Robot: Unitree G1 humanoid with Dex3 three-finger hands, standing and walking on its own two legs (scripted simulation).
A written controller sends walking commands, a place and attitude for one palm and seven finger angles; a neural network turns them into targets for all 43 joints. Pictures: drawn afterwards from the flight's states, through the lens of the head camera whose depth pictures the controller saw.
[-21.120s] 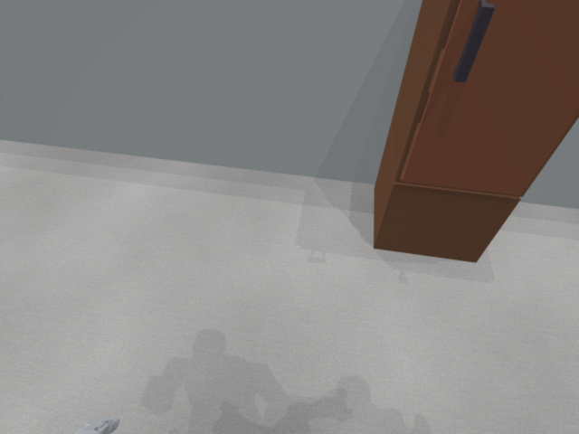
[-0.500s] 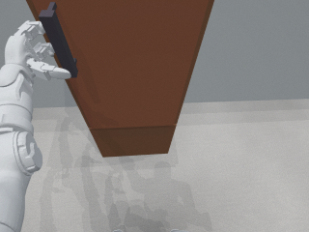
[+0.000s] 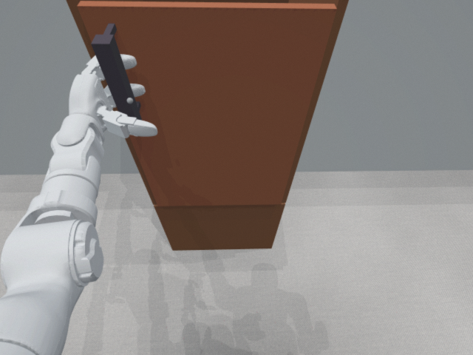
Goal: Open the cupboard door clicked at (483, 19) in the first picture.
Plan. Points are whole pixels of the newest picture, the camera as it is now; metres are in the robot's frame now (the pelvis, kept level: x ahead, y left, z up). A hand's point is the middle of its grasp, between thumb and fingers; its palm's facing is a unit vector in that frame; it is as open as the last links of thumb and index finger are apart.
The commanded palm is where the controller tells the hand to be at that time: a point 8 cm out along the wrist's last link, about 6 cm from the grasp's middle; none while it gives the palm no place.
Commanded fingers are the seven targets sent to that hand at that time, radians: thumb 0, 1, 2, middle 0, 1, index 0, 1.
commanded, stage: slide the fingers in behind the handle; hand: left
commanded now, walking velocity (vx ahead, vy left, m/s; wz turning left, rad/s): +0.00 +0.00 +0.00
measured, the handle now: (123, 80) +0.55 +0.17 +0.16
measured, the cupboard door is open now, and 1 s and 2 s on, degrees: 0 0 31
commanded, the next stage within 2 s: close the thumb around the handle in 0.32 s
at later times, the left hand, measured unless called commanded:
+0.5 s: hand (129, 101) +0.49 +0.15 +0.16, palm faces -0.03 -1.00 +0.00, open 13.9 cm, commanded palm +0.47 +0.20 +0.16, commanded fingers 0.00 -0.22 0.42 -0.32 -1.23 -0.32 -1.23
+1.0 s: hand (130, 99) +0.51 +0.15 +0.16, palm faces -0.04 -1.00 +0.00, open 6.2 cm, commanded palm +0.48 +0.20 +0.16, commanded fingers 0.00 0.90 0.90 -0.40 -1.35 -0.40 -1.35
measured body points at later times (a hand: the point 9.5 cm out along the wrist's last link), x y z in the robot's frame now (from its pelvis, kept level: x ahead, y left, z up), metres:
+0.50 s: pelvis -0.01 -0.01 +0.00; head +0.05 -0.01 +0.45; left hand +0.49 +0.20 +0.16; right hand -0.02 -0.29 -0.11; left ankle +0.00 +0.09 -0.72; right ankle -0.03 -0.11 -0.72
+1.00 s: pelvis +0.00 +0.00 +0.00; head +0.07 +0.00 +0.45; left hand +0.50 +0.20 +0.16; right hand +0.00 -0.27 -0.12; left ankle +0.00 +0.09 -0.72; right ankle -0.03 -0.11 -0.72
